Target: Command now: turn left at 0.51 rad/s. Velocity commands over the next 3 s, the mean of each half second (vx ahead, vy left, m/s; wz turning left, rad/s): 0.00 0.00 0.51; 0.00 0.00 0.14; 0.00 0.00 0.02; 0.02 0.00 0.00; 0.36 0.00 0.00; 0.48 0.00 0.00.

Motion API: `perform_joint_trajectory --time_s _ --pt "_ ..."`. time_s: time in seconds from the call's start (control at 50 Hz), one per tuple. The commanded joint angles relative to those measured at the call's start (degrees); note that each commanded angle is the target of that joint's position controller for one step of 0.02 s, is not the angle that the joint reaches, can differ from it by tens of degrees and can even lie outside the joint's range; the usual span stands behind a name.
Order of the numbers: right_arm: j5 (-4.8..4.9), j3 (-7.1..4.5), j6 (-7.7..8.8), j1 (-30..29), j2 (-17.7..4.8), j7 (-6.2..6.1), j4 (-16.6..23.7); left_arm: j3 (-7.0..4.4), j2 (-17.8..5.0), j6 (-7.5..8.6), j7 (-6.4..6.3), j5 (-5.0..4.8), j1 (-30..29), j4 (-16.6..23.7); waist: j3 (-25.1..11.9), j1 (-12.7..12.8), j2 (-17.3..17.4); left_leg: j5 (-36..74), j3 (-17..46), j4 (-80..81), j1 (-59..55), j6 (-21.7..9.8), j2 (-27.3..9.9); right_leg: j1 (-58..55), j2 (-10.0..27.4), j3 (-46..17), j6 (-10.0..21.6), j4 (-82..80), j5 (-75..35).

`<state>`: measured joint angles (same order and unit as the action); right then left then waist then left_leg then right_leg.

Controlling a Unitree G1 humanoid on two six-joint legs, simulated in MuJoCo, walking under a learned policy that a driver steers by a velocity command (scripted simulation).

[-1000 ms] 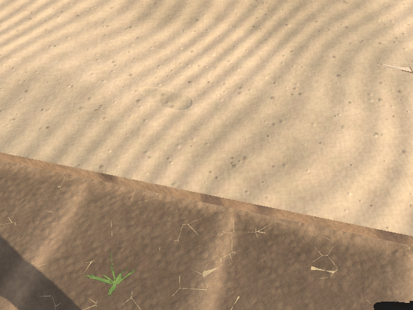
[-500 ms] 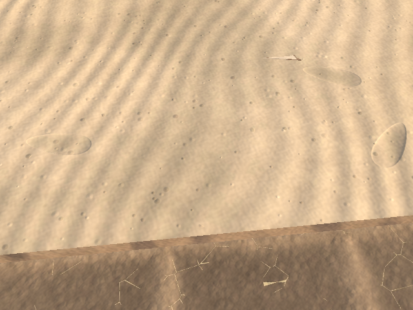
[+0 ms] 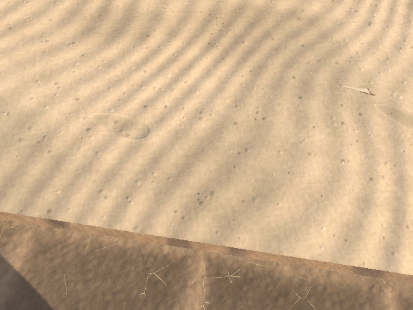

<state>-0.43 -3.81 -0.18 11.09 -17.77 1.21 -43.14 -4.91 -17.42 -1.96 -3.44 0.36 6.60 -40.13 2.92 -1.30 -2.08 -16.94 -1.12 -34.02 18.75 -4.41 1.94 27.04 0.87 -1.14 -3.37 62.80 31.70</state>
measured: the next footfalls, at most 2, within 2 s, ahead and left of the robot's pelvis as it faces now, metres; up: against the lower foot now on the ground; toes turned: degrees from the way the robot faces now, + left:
right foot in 0.44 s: +0.10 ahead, -0.14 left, +0.00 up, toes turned +21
left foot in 0.76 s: -0.01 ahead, +0.11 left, +0.00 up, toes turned +15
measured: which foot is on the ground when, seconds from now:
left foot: down 0.00-0.44, up 0.46-0.74, down 0.76-1.00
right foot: up 0.00-0.42, down 0.44-1.00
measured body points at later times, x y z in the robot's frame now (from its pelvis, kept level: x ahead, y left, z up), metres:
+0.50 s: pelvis +0.02 -0.03 +0.01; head +0.05 -0.04 +0.45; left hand +0.08 +0.28 -0.08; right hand +0.26 -0.26 -0.09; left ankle -0.01 +0.07 -0.71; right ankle +0.07 -0.15 -0.73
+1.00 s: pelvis +0.01 -0.01 +0.01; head +0.01 +0.01 +0.45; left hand +0.03 +0.28 -0.12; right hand +0.22 -0.20 -0.10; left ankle -0.05 +0.10 -0.73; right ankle +0.07 -0.15 -0.73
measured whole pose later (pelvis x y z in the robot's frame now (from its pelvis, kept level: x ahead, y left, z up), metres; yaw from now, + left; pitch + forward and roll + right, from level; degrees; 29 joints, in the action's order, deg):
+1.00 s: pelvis +0.01 -0.01 +0.01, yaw +19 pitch -1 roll +0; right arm -0.9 -1.5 -0.7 11.6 -13.2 -0.7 -42.9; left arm -1.9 -15.4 0.7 -1.1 0.8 10.7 -47.8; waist 1.7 0.9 -0.8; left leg -17.8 3.6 -29.5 10.3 -0.5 1.5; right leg 11.7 1.7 -3.0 -3.1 27.9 14.9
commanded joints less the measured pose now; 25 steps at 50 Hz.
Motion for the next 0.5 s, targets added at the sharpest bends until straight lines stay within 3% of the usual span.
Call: perform_joint_trajectory --time_s 0.02,0.12,0.24,0.36,0.4,0.42,0.44,0.46,0.48,0.5 --pt "1.4 -2.02 0.79 -1.65 -9.3 -1.71 4.44 -1.84 -6.2 1.16 -0.7 0.23 -2.42 4.23 -7.86 0.69 6.59 31.86 20.74 13.09 -14.41 -8.74 -15.49 10.89 1.16 -4.66 -0.3 4.55 -6.12" --pt "1.27 -2.19 -0.38 -0.46 -9.49 -2.99 5.67 -1.33 -3.9 1.64 -0.28 -0.3 -1.22 3.6 -8.41 0.5 7.67 25.38 19.89 14.34 -15.15 -8.24 -12.57 9.12 -1.09 -4.28 -2.07 -3.69 -12.36" --pt "0.98 -2.8 -1.39 -1.58 -10.42 -3.19 7.21 -1.27 -4.18 2.7 0.58 -0.45 -2.78 3.68 -5.88 -0.53 10.38 10.94 24.94 15.2 -9.9 -8.27 -11.01 3.51 -1.91 -5.29 -2.65 -16.67 -13.3" --pt "1.37 -3.15 -2.12 -3.54 -10.43 -2.49 8.85 -1.58 -5.16 4.59 2.0 -1.04 -0.93 3.36 -7.42 -0.24 11.37 19.19 31.41 11.66 -10.15 -8.13 -10.39 -4.14 -3.5 -5.31 -0.88 -27.18 -11.43" --pt "1.85 -2.76 -2.54 -5.15 -9.41 -2.72 9.43 -1.66 -5.04 5.06 2.7 -1.0 2.7 2.08 -8.68 1.95 10.9 22.08 30.44 8.52 -9.95 -6.13 -8.82 -10.54 -3.09 -3.79 0.45 -37.39 -18.57" --pt "2.04 -2.37 -2.66 -4.48 -8.27 -2.96 9.44 -1.83 -5.59 5.17 2.87 -0.62 3.75 1.63 -8.9 2.33 9.71 18.2 29.03 6.74 -7.67 -3.87 -6.88 -15.56 -1.09 -4.36 1.65 -42.83 -25.7" --pt "1.24 -1.56 -2.51 -1.69 -5.69 -2.94 9.35 -2.22 -8.48 4.96 2.69 0.43 3.54 2.38 -10.18 0.66 2.12 5.45 24.08 -0.32 -2.83 -0.63 -2.85 -21.24 8.02 -12.78 5.08 -44.55 -31.65" --pt "1.22 -1.49 -1.99 0.46 -5.15 -2.81 9.93 -2.65 -12.23 4.32 2.51 1.8 1.24 2.9 -6.95 -2.45 -11.27 -15.28 13.68 -9.32 7.57 2.95 6.73 -22.14 16.79 -23.98 13.61 -45.04 -44.12" --pt "0.28 -2.72 -1.43 0.03 -9.47 -2.81 9.59 -2.15 -9.48 4.42 2.56 2.1 1.99 3.18 -7.31 -0.24 -10.91 -21.79 11.98 -22.46 9.72 5.9 4.55 -19.16 22.05 -28.98 20.27 -45.34 -44.19" --pt "0.68 -3.62 -1.38 0.36 -11.53 -2.71 8.63 -1.47 -7.72 4.5 2.41 1.25 0.88 3.45 -6.49 -0.34 -7.07 -18.59 12.57 -28.78 10.32 7.03 3.41 -18.32 19.77 -25.18 19.87 -44.78 -41.44"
